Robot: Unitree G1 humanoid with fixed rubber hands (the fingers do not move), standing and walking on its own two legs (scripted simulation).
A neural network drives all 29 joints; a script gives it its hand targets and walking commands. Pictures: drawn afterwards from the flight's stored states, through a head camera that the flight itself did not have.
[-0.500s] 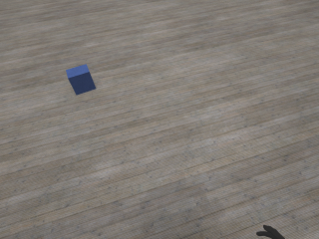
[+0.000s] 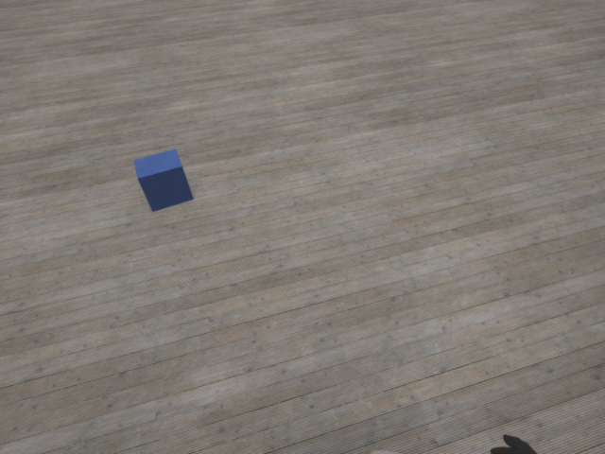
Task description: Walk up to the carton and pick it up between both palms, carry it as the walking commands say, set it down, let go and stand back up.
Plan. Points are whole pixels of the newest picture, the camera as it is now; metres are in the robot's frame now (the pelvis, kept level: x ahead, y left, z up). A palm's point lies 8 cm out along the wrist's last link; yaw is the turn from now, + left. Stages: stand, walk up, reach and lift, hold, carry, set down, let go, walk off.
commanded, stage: walk up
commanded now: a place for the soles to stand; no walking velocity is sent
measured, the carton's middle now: (164, 180) +1.48 +0.68 -0.64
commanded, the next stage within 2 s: none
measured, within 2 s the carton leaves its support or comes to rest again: neither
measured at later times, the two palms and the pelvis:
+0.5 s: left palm (4, 393) +0.25 +0.45 -0.08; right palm (412, 344) +0.32 -0.18 -0.12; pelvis +0.20 +0.12 +0.00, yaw +3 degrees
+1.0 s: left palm out of the picture +0.40 +0.57 -0.09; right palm (332, 263) +0.51 -0.06 -0.13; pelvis +0.38 +0.23 -0.02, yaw +4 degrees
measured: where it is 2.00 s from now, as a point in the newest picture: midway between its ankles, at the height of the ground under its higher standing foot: (193, 341)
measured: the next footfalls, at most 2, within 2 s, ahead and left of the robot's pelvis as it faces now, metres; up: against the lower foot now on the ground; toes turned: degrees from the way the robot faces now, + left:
right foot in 0.04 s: +0.11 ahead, -0.12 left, +0.00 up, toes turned -6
left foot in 0.36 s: +0.30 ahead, +0.24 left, +0.00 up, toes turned +5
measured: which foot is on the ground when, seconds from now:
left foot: down 0.00-0.04, up 0.06-0.34, down 0.36-0.66, up 0.68-0.92, down 0.94-1.00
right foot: up 0.00-0.02, down 0.04-0.38, up 0.40-0.62, down 0.64-0.94, up 0.96-1.00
